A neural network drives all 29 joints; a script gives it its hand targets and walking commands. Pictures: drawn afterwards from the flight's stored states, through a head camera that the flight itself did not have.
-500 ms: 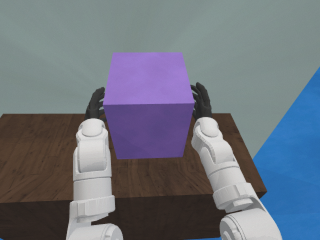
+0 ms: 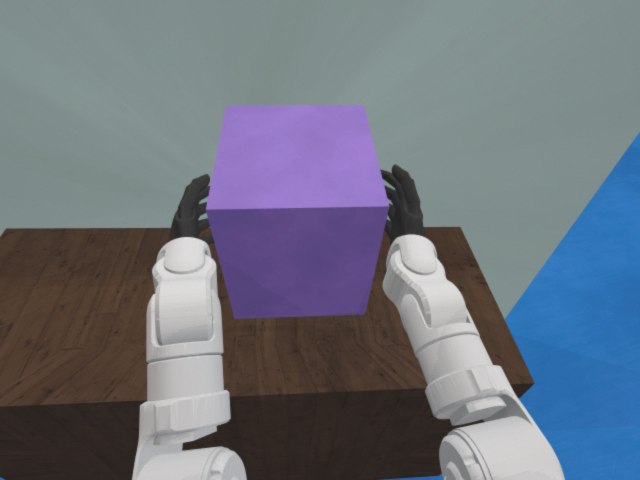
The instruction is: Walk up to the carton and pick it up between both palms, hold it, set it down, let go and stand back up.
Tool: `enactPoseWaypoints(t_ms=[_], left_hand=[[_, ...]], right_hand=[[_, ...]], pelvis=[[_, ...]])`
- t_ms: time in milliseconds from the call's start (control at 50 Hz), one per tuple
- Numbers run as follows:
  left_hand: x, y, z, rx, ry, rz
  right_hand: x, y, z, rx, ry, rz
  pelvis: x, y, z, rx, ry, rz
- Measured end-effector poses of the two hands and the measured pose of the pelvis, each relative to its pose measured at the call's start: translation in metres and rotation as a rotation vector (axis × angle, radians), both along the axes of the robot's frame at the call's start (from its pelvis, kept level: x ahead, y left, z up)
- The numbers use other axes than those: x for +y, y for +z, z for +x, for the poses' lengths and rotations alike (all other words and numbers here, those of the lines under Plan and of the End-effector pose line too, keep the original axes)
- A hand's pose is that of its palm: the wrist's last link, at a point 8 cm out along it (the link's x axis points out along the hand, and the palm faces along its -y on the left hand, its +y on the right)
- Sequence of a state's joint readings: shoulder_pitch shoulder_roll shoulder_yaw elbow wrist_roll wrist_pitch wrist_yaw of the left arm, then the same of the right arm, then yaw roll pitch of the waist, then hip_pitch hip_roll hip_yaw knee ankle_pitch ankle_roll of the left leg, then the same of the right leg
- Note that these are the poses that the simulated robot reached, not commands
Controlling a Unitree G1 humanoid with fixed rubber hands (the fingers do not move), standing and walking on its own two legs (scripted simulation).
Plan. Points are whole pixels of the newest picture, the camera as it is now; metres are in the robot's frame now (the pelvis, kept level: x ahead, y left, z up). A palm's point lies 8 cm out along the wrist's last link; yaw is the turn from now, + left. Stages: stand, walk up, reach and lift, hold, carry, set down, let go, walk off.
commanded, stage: hold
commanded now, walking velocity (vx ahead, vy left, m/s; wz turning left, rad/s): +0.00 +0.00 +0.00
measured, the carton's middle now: (298, 213) +0.40 +0.00 +0.15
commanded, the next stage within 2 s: set down in 0.92 s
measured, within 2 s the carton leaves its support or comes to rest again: neither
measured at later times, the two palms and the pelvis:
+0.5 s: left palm (189, 242) +0.36 +0.13 +0.15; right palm (404, 232) +0.36 -0.12 +0.15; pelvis +0.00 +0.00 +0.00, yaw +0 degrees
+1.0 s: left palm (185, 244) +0.35 +0.13 +0.15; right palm (404, 234) +0.35 -0.12 +0.15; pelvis +0.00 +0.00 +0.00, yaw +0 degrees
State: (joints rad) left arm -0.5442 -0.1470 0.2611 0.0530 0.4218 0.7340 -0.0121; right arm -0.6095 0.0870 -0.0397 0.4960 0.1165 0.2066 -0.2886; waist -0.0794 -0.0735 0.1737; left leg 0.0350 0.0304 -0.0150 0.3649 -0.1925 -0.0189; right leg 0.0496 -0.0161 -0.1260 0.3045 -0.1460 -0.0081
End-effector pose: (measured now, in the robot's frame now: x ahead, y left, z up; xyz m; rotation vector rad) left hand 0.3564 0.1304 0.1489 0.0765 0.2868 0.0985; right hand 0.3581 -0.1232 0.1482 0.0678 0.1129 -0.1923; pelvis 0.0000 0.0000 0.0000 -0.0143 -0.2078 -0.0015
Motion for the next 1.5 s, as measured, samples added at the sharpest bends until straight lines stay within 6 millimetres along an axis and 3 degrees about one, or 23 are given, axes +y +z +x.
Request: enactPoseWaypoints(t_ms=[920, 1040, 1260, 1500], left_hand=[[0.000, 0.000, -0.001, -0.003, 0.000, -0.002], [0.004, 0.002, -0.009, -0.038, 0.001, 0.005], [0.012, -0.017, -0.007, -0.052, 0.019, 0.015], [0.007, -0.060, -0.009, -0.002, 0.056, -0.009]], right_hand=[[0.000, 0.001, -0.001, -0.005, 0.000, 0.001], [0.004, 0.003, -0.008, -0.041, 0.009, 0.002], [0.012, -0.016, 0.000, -0.077, 0.030, -0.019], [0.008, -0.049, 0.010, -0.049, 0.080, -0.064]], pelvis=[[0.000, 0.000, -0.001, 0.000, 0.001, 0.000], [0.000, 0.000, 0.002, 0.006, -0.001, -0.005], [0.001, 0.000, 0.002, 0.054, -0.008, -0.003], [-0.007, 0.002, 0.011, 0.107, -0.004, -0.004]])
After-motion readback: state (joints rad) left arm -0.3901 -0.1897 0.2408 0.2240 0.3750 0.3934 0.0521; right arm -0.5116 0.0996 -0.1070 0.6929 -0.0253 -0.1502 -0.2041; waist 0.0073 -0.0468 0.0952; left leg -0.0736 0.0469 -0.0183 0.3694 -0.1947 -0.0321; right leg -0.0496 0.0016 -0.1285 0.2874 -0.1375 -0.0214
